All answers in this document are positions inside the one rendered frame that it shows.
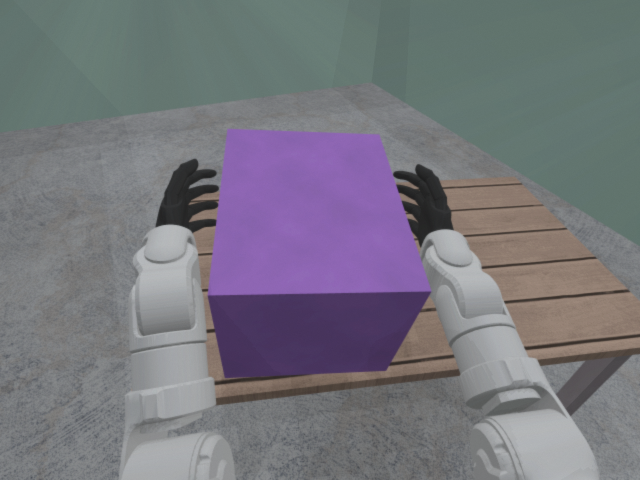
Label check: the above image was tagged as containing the left robot forearm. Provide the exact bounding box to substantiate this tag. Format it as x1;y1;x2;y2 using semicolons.
118;225;216;480

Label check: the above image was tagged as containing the right robot forearm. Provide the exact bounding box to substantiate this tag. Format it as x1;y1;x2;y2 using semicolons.
419;229;601;480

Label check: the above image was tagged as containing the robot right upper arm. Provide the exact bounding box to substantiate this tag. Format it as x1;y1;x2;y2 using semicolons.
470;409;599;480

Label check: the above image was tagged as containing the left robot hand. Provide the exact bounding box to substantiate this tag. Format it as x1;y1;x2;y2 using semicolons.
155;159;219;233

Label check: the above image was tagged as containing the robot left upper arm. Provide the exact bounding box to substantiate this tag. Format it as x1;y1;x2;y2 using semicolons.
121;431;236;480

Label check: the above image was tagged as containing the table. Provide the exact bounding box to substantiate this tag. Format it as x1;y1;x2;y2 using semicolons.
131;177;640;416

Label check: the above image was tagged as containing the right robot hand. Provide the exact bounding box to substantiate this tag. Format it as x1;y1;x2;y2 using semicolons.
393;164;454;247

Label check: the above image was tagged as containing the carton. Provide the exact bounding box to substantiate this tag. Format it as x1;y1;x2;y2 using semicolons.
208;129;432;378

